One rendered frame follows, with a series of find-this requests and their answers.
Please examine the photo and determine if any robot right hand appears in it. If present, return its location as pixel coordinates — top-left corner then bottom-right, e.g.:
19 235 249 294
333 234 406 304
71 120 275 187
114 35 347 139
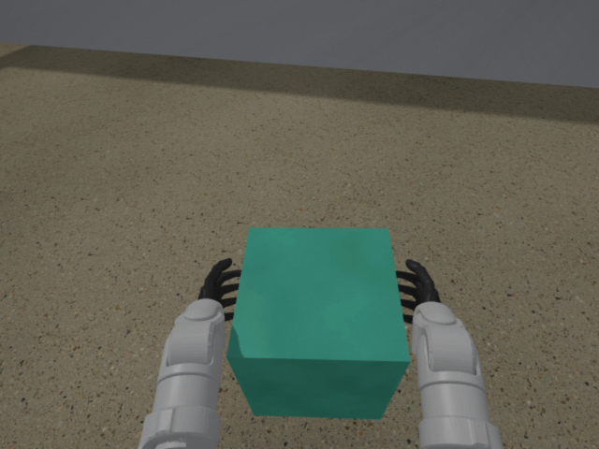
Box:
396 259 441 324

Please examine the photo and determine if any carton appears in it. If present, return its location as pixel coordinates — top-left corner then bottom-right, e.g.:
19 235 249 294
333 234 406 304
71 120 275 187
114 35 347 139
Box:
226 227 411 419

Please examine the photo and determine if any left robot forearm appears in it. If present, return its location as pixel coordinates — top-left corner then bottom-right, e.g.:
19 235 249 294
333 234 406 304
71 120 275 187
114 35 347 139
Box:
138 298 226 449

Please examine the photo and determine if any robot left hand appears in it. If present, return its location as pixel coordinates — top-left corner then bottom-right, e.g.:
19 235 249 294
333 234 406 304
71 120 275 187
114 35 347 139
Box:
197 258 241 321

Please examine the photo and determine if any right robot forearm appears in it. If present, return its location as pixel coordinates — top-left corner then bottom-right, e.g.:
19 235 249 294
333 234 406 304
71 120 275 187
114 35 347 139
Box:
411 301 503 449

